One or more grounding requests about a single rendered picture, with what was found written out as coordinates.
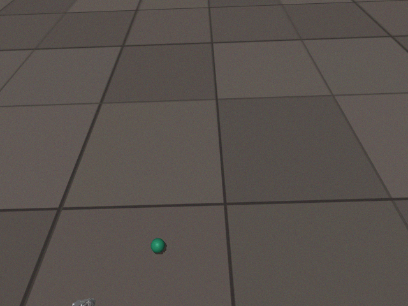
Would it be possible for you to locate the ball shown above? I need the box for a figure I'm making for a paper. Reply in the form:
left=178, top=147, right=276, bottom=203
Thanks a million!
left=150, top=238, right=164, bottom=253

